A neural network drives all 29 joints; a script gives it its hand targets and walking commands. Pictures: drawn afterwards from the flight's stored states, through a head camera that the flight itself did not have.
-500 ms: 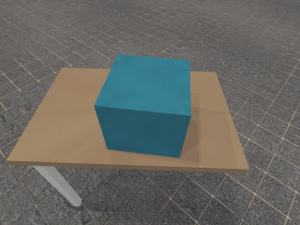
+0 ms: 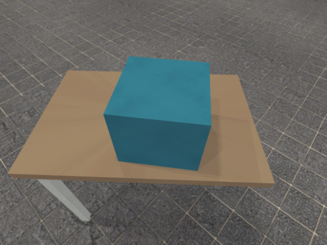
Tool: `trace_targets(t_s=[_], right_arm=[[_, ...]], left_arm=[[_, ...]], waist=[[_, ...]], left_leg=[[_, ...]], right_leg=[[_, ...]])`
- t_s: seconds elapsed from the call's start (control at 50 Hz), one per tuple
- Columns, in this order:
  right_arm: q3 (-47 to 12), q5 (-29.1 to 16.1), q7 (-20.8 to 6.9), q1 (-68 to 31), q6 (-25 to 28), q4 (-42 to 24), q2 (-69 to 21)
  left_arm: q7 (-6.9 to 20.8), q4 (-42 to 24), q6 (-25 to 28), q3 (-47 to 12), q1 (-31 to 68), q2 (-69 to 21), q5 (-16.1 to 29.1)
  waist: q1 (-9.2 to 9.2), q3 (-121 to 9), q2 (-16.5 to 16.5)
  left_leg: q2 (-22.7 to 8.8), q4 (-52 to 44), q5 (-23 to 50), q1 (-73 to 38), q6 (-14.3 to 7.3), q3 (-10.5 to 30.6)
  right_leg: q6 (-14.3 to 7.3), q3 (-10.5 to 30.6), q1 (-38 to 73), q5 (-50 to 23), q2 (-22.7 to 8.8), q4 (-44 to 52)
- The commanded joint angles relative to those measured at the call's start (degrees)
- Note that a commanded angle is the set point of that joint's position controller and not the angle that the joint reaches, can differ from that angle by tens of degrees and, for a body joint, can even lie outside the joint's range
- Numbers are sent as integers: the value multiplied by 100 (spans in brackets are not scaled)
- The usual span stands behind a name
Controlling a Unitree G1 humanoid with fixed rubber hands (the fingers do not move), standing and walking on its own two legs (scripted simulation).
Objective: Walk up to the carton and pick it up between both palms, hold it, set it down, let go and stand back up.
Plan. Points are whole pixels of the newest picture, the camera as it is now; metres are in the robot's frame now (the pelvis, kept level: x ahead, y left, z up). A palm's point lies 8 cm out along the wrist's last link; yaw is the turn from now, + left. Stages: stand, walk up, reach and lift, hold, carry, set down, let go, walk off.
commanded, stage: stand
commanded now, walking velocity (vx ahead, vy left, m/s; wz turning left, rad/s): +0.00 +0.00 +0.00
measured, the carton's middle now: (162, 112) +0.51 +0.00 +0.00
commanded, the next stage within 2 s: none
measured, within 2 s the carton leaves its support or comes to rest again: neither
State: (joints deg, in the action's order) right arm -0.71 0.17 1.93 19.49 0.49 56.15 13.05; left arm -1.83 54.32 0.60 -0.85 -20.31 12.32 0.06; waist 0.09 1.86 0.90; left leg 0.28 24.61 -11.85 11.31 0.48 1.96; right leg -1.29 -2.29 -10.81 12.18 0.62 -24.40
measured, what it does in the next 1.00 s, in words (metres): stands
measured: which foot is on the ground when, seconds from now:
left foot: down 0.00-1.00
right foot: down 0.00-1.00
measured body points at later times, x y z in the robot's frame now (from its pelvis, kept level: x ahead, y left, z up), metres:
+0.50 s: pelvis +0.01 +0.00 +0.00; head +0.01 +0.00 +0.45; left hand +0.01 +0.25 -0.15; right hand +0.01 -0.24 -0.15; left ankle +0.02 +0.12 -0.74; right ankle +0.01 -0.10 -0.74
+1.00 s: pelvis +0.01 +0.00 +0.00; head +0.02 +0.00 +0.45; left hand +0.01 +0.25 -0.15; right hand +0.01 -0.24 -0.15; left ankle +0.02 +0.13 -0.74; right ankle +0.01 -0.10 -0.74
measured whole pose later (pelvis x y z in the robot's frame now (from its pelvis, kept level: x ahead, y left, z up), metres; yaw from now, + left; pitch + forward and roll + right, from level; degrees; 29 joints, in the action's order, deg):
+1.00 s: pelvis +0.01 +0.00 +0.00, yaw +0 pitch -2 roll +0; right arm -0.6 0.1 2.4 18.6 0.5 58.9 11.7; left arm -2.4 58.2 0.6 -0.9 -19.4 11.0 0.1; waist 0.0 2.1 0.7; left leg 0.6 23.6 -12.2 9.9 0.1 1.8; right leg -0.7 -1.8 -9.6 12.7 0.1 -23.7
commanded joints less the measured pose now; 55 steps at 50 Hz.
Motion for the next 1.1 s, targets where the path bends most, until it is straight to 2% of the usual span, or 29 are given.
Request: trace_targets(t_s=[0.0,1.08], right_arm=[[147,0,40,336,62,-145,627],[127,-12,90,299,61,153,438]], left_arm=[[-45,-163,78,150,-333,711,3],[-92,285,54,129,-310,519,2]], waist=[[-2,174,-90],[-3,263,-81]], left_leg=[[-546,-431,159,168,-100,476],[-549,-512,330,82,-98,420]], right_leg=[[49,688,-78,-63,-626,556],[87,640,31,-267,-653,563]])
